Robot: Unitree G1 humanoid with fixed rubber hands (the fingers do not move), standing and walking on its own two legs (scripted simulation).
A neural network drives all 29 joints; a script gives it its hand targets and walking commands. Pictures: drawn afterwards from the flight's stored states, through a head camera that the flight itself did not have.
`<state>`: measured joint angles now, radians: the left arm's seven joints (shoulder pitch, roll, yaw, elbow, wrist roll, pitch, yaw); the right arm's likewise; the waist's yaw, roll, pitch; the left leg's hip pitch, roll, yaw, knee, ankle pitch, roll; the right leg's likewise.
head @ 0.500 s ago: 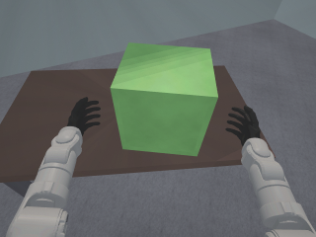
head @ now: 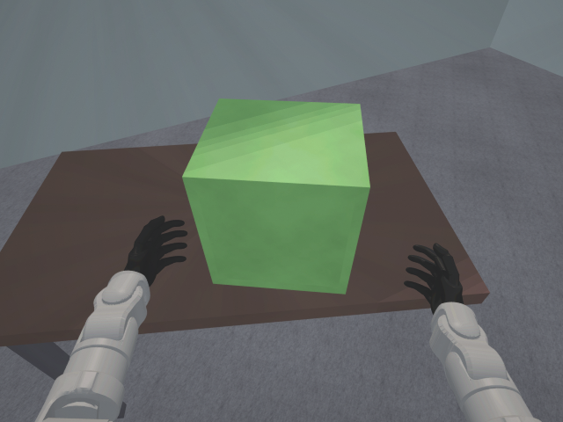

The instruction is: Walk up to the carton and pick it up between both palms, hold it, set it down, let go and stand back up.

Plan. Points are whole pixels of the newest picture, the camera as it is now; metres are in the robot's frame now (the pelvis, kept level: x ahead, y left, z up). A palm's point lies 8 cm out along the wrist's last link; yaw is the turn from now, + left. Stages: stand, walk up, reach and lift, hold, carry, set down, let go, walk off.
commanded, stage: set down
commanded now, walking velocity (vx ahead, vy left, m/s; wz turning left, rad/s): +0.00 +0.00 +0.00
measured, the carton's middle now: (283, 197) +0.50 +0.01 +0.03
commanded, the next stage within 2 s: let go in 1.50 s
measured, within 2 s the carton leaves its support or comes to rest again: neither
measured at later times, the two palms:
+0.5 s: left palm (105, 324) +0.26 +0.27 +0.03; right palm (419, 298) +0.28 -0.18 +0.03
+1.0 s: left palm (113, 391) +0.19 +0.26 -0.02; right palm (446, 369) +0.19 -0.21 -0.02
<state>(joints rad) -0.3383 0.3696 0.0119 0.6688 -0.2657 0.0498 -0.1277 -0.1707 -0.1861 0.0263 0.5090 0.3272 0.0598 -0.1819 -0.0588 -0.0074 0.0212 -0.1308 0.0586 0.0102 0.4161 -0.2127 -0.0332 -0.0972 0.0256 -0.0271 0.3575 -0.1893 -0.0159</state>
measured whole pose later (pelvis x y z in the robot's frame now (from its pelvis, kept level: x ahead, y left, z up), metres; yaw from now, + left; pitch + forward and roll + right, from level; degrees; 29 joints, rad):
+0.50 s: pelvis +0.01 +0.00 +0.00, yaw +2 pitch -2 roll -1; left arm -0.06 0.44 -0.03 0.44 -0.35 -0.04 -0.12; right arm 0.00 -0.11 0.00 0.31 0.24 0.00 -0.21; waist 0.01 -0.02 0.00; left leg -0.19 0.04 -0.02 0.46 -0.24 -0.03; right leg -0.15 0.01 -0.06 0.41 -0.23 -0.02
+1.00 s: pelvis +0.00 +0.01 +0.00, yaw -1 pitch -6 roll +0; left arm 0.17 0.35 -0.06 0.39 -0.24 0.01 -0.04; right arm 0.22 -0.12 -0.07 0.34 0.13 -0.03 -0.07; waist 0.05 -0.01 0.06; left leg -0.09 0.04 0.03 0.43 -0.23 -0.02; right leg -0.08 0.01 -0.01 0.40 -0.22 -0.01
